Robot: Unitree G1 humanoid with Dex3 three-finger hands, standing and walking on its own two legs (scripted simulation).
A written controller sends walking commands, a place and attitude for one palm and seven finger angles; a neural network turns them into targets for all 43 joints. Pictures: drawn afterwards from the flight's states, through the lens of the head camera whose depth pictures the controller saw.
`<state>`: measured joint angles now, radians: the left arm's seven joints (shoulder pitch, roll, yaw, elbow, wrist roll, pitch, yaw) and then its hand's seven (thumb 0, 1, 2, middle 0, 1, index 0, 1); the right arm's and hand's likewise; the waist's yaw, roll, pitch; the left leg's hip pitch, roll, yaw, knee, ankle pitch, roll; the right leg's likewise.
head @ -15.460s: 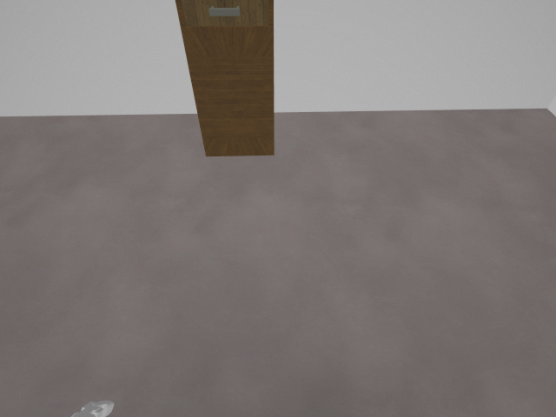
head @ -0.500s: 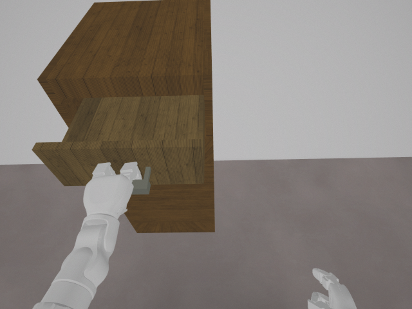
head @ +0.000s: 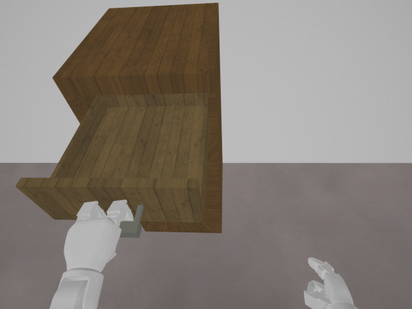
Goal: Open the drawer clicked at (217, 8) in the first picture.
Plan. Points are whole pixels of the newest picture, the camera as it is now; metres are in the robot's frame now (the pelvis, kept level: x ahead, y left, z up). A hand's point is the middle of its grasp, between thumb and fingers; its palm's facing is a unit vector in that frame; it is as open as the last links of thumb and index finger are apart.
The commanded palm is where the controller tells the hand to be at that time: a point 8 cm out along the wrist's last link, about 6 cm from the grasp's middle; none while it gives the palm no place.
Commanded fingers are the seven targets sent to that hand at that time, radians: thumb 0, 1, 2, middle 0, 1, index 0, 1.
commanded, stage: pull the drawer open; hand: left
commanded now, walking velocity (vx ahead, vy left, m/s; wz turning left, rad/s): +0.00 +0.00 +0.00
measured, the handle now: (112, 219) +0.28 +0.22 +0.03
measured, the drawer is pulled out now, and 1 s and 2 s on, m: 0.27 0.30 0.30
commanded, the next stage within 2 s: open the thumb to release the handle in 0.52 s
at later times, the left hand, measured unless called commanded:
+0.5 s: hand (103, 267) +0.19 +0.21 +0.01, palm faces +0.02 -0.13 -0.99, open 6.0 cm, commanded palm +0.15 +0.22 +0.06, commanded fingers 0.00 0.90 0.90 -0.40 -1.35 -0.40 -1.35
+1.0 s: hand (104, 262) +0.20 +0.21 +0.01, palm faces +0.02 -0.12 -0.99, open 9.7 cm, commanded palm +0.17 +0.22 +0.06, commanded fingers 0.00 -0.50 0.30 -0.30 -1.20 -0.30 -1.20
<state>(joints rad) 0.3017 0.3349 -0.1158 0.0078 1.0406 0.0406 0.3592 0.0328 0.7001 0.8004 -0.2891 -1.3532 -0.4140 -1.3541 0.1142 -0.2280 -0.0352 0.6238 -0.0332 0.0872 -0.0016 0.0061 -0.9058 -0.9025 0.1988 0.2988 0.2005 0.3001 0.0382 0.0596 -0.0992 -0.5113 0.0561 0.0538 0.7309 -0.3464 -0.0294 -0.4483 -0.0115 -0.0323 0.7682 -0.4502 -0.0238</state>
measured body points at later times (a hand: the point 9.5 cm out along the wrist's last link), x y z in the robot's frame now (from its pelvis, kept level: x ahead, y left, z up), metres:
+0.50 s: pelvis +0.00 +0.00 -0.01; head +0.03 -0.03 +0.43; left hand +0.19 +0.21 +0.07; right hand +0.20 -0.22 -0.12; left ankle +0.01 +0.14 -0.71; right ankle -0.04 -0.10 -0.71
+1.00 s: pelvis -0.01 -0.01 +0.00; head +0.01 -0.04 +0.44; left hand +0.19 +0.21 +0.07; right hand +0.20 -0.21 -0.11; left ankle +0.01 +0.14 -0.71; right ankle -0.04 -0.10 -0.71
